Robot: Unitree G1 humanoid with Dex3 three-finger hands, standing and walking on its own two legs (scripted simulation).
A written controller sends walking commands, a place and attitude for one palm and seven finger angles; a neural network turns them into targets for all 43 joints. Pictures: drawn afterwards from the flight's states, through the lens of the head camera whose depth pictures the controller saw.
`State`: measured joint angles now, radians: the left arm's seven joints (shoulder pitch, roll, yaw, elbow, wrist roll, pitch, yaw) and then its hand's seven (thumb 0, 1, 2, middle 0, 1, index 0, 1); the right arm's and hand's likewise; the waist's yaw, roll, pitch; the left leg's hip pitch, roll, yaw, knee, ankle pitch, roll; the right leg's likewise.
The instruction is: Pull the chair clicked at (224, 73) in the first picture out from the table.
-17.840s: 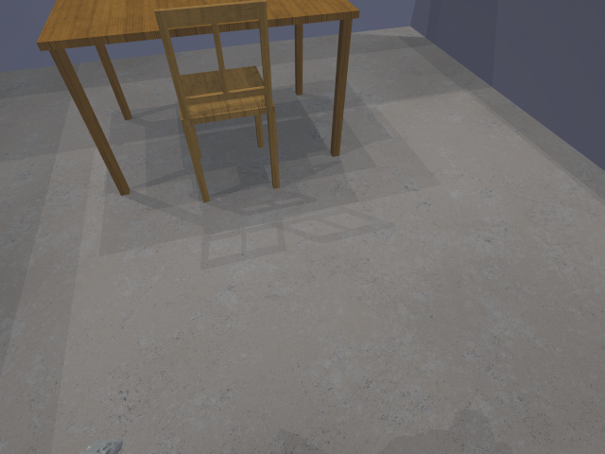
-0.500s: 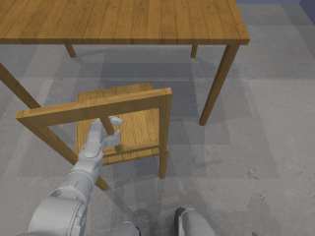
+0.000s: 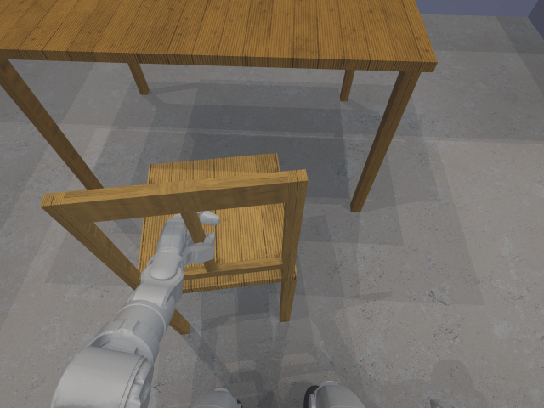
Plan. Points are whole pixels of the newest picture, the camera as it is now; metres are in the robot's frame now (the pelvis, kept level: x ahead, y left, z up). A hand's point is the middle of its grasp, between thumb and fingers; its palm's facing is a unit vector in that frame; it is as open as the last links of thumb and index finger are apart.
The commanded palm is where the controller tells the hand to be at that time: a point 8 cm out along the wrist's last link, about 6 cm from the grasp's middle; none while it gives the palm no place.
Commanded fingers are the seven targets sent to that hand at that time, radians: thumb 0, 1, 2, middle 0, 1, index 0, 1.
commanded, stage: step backward, pulling the chair out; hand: left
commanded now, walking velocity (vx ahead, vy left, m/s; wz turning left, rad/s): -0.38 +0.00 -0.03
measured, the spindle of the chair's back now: (201, 243) +0.39 +0.15 -0.09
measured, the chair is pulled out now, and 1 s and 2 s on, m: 0.34 0.49 0.62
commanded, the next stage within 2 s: stop walking, hand still on the chair in 1.10 s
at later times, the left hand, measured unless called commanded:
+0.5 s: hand (200, 289) +0.29 +0.13 -0.06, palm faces +0.02 -0.98 -0.21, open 5.3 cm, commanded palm +0.30 +0.18 -0.05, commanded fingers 0.00 0.90 0.90 -0.50 -1.45 -0.50 -1.45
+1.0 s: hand (190, 339) +0.21 +0.13 -0.05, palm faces +0.02 -0.98 -0.20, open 5.4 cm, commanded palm +0.22 +0.18 -0.05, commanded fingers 0.00 0.90 0.90 -0.50 -1.45 -0.50 -1.45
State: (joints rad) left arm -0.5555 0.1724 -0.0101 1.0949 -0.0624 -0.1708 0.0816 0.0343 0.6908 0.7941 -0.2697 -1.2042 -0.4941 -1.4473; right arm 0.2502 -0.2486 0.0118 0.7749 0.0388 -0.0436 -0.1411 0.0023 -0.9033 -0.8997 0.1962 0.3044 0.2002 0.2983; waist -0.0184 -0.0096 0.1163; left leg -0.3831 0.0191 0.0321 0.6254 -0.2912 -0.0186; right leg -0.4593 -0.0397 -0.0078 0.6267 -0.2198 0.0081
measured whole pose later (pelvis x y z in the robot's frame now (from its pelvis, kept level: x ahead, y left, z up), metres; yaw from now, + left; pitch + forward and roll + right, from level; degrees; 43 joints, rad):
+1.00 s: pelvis -0.17 +0.00 +0.00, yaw -3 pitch +2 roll -1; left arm -0.59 0.22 0.09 1.17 -0.07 -0.19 0.09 0.05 0.68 0.80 -0.31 -1.22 -0.49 -1.45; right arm 0.20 -0.23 0.02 0.80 0.04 -0.07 -0.12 0.00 -0.90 -0.90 0.20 0.31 0.20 0.30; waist -0.06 0.04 0.14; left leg -0.44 0.07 -0.03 0.70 -0.38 -0.05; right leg -0.42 0.02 -0.03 0.59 -0.21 -0.01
